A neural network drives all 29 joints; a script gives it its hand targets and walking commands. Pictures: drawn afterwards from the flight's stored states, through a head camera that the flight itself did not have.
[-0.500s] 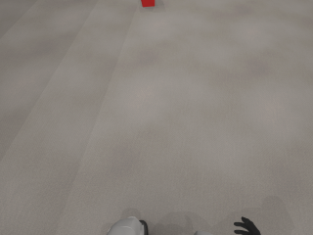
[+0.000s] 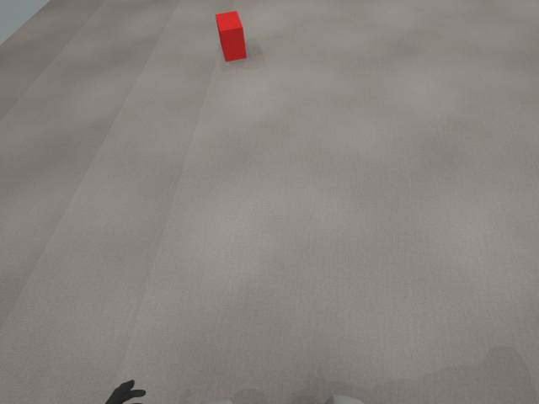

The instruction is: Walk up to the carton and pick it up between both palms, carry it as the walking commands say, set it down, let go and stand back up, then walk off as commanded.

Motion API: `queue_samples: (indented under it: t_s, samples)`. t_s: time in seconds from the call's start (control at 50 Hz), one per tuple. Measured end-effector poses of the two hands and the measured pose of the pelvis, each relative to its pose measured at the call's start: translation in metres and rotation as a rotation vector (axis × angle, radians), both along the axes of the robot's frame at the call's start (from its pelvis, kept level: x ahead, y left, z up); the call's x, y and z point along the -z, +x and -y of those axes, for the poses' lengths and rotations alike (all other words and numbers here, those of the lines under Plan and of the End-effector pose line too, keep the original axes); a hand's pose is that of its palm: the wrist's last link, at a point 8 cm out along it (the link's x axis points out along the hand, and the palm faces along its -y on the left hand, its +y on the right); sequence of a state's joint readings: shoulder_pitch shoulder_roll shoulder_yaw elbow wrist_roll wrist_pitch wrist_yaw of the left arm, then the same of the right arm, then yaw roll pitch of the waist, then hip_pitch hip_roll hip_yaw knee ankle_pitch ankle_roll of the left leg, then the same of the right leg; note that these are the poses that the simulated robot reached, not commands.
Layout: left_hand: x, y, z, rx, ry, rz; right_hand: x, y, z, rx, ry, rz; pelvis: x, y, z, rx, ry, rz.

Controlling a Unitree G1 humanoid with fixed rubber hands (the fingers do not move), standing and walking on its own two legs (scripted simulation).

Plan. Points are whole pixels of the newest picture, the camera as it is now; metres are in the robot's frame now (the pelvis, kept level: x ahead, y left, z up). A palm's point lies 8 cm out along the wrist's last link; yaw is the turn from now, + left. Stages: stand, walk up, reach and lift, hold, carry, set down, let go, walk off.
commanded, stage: walk up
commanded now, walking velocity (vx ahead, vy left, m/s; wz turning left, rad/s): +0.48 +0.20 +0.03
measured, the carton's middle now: (231, 36) +2.45 +0.27 -0.66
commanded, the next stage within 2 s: none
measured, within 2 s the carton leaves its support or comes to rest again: neither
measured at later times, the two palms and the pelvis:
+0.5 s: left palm (77, 383) +0.18 +0.35 -0.14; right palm (343, 266) +0.36 -0.13 -0.12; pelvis +0.23 +0.10 -0.01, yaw +0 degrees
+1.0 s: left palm (161, 164) +0.66 +0.28 -0.11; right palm (357, 260) +0.38 -0.17 -0.15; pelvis +0.48 +0.06 -0.01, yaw +1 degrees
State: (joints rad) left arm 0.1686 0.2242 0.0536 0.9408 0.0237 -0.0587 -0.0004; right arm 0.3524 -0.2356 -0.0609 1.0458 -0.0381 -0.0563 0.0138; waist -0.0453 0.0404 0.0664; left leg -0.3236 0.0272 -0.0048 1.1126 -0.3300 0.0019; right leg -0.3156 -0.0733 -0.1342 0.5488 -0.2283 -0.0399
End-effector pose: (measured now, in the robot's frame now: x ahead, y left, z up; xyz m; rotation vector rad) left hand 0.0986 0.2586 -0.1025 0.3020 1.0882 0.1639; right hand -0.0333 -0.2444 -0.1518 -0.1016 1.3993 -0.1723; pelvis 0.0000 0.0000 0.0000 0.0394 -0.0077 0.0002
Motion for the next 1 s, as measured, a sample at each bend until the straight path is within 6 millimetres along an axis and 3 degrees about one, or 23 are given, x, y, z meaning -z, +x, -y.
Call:
queue_samples:
  t_s: [0.12, 0.2, 0.28, 0.36, 0.42, 0.46, 0.54, 0.6, 0.68, 0.76, 0.84, 0.94, 0.96, 1.0]
  samples:
    - [-0.009, -0.074, -0.01, -0.159, 0.012, -0.245, -0.011, 0.125, 0.003, -0.089, 0.02, 0.121, -0.013, 0.051, -0.003, -0.001, 0.014, 0.0]
    - [-0.013, -0.102, -0.007, -0.247, -0.013, -0.359, -0.018, 0.199, -0.015, -0.151, 0.04, 0.182, -0.016, 0.083, -0.014, -0.006, 0.011, -0.004]
    - [-0.011, -0.1, -0.01, -0.305, -0.045, -0.425, -0.024, 0.278, -0.048, -0.214, 0.058, 0.268, -0.013, 0.118, -0.033, -0.009, -0.006, -0.009]
    - [0.002, -0.069, -0.031, -0.328, -0.066, -0.453, -0.031, 0.36, -0.086, -0.26, 0.052, 0.364, -0.005, 0.159, -0.059, -0.004, -0.026, -0.021]
    - [0.026, -0.027, -0.059, -0.305, -0.09, -0.453, -0.029, 0.408, -0.107, -0.263, 0.002, 0.431, 0.011, 0.195, -0.084, 0.007, -0.039, -0.036]
    - [0.037, 0.019, -0.075, -0.26, -0.103, -0.407, -0.028, 0.41, -0.112, -0.227, -0.028, 0.415, 0.013, 0.212, -0.094, 0.003, -0.035, -0.036]
    - [0.038, 0.141, -0.097, -0.152, -0.125, -0.211, -0.032, 0.367, -0.106, -0.137, -0.076, 0.247, -0.001, 0.247, -0.106, -0.006, -0.045, -0.031]
    - [0.032, 0.219, -0.103, -0.086, -0.142, -0.123, -0.042, 0.331, -0.103, -0.067, -0.102, 0.132, -0.009, 0.274, -0.11, -0.008, -0.055, -0.024]
    - [0.026, 0.298, -0.099, -0.027, -0.166, -0.059, -0.052, 0.297, -0.104, 0.011, -0.119, -0.001, -0.015, 0.31, -0.109, -0.01, -0.064, -0.013]
    - [0.02, 0.37, -0.082, 0.024, -0.19, -0.002, -0.056, 0.291, -0.107, 0.065, -0.107, -0.087, -0.016, 0.347, -0.103, -0.01, -0.067, -0.007]
    - [0.013, 0.449, -0.054, 0.088, -0.204, 0.075, -0.048, 0.311, -0.109, 0.097, -0.072, -0.138, -0.011, 0.388, -0.091, 0.0, -0.057, -0.007]
    - [0.009, 0.548, -0.018, 0.146, -0.164, 0.187, -0.018, 0.362, -0.094, 0.121, -0.021, -0.183, 0.008, 0.451, -0.067, -0.006, -0.033, -0.023]
    - [0.011, 0.56, -0.015, 0.141, -0.144, 0.204, -0.011, 0.377, -0.087, 0.113, -0.014, -0.187, 0.014, 0.462, -0.062, -0.011, -0.029, -0.025]
    - [0.012, 0.561, -0.018, 0.106, -0.108, 0.17, -0.003, 0.416, -0.074, 0.09, -0.009, -0.155, 0.014, 0.481, -0.055, -0.012, -0.027, -0.024]
